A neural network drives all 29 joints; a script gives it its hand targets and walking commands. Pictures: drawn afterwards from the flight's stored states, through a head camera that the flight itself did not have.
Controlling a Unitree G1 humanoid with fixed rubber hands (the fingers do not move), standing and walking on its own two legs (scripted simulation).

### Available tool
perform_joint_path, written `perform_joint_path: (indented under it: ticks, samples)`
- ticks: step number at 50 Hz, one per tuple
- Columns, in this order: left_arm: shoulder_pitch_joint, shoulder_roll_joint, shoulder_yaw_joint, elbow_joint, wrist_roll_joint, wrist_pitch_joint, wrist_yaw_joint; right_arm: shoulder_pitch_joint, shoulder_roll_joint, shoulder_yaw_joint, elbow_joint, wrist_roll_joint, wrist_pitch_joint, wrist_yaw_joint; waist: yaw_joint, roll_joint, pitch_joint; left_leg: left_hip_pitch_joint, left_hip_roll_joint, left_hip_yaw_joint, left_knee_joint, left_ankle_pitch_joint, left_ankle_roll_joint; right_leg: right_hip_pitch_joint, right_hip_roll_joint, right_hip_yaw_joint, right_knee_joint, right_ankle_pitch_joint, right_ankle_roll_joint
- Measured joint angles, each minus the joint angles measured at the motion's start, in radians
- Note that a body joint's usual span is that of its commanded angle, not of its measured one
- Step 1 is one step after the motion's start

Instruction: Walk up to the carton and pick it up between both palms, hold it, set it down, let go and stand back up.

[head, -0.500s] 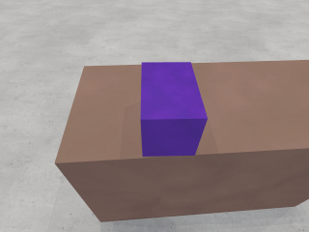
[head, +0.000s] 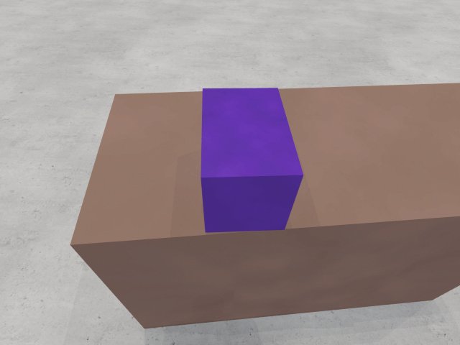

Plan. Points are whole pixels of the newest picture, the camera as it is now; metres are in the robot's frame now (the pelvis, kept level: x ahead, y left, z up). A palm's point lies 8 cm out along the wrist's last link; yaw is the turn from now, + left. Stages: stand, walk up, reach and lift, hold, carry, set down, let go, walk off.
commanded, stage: reach and lift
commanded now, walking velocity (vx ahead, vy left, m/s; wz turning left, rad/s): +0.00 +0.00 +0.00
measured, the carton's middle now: (242, 157) +0.46 -0.03 +0.04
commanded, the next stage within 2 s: none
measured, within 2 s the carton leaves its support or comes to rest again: neither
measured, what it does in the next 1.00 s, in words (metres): stands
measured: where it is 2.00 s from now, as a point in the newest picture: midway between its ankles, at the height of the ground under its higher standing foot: outside the picture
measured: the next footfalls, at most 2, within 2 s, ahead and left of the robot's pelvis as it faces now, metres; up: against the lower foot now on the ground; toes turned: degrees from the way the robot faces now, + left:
none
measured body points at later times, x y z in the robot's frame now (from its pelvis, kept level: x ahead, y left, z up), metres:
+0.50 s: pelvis -0.02 -0.03 +0.01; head +0.01 -0.02 +0.46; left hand +0.16 +0.16 -0.11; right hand +0.15 -0.22 -0.10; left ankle +0.05 +0.11 -0.74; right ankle -0.06 -0.12 -0.74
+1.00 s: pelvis -0.02 +0.01 +0.01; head -0.01 +0.03 +0.46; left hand +0.17 +0.19 -0.05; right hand +0.14 -0.22 -0.05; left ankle +0.05 +0.11 -0.74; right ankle -0.05 -0.12 -0.74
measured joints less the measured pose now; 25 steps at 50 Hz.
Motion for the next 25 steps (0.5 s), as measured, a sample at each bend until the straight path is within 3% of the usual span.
perform_joint_path:
  ticks: [2,5,7,10,13,16,20,25]
  samples:
    - [-0.076,0.057,-0.056,-0.017,-0.055,0.119,-0.002,-0.114,0.024,-0.064,0.016,-0.054,0.08,0.031,-0.015,-0.044,-0.013,-0.078,-0.008,0.021,0.047,-0.012,0.0,-0.121,-0.01,0.041,0.125,-0.051,-0.01]
    - [-0.233,0.118,-0.035,-0.131,-0.089,0.308,0.035,-0.252,0.028,-0.093,-0.049,-0.06,0.153,0.06,-0.009,-0.092,0.001,-0.163,-0.009,0.033,0.108,-0.013,-0.004,-0.233,-0.016,0.062,0.24,-0.082,-0.016]
    - [-0.345,0.136,-0.013,-0.236,-0.104,0.441,0.053,-0.345,0.012,-0.099,-0.055,-0.027,0.178,0.072,-0.005,-0.102,-0.018,-0.239,-0.005,0.03,0.151,-0.021,-0.006,-0.31,-0.014,0.064,0.285,-0.067,-0.025]
    - [-0.48,0.127,0.019,-0.353,-0.1,0.564,0.033,-0.468,-0.014,-0.064,-0.061,0.072,0.22,0.063,-0.004,-0.073,-0.013,-0.279,0.017,0.002,0.177,0.015,-0.019,-0.336,0.016,0.056,0.291,-0.081,-0.031]
    - [-0.463,0.09,0.054,-0.491,-0.036,0.576,-0.012,-0.496,0.013,-0.01,-0.126,0.144,0.204,0.023,-0.022,-0.055,0.038,-0.168,0.033,-0.004,0.1,0.004,-0.031,-0.221,0.049,0.077,0.172,-0.028,-0.038]
    - [-0.376,0.025,0.064,-0.55,0.033,0.551,-0.028,-0.46,0.035,0.048,-0.136,0.145,0.129,-0.002,-0.038,-0.034,0.046,-0.023,0.034,-0.005,-0.046,0.068,-0.038,-0.088,0.065,0.104,0.015,0.043,-0.036]
    - [-0.323,-0.057,0.078,-0.478,0.079,0.481,-0.014,-0.381,0.069,0.024,-0.132,0.053,0.061,-0.002,-0.01,-0.02,0.06,0.102,0.027,0.02,-0.176,0.094,-0.043,0.005,0.063,0.137,-0.079,0.087,-0.041]
    - [-0.328,-0.071,0.109,-0.335,0.049,0.376,0.017,-0.301,0.122,-0.02,-0.187,-0.042,0.044,-0.022,0.023,-0.025,0.057,0.068,0.028,0.011,-0.181,0.105,-0.036,-0.039,0.068,0.13,-0.061,0.082,-0.047]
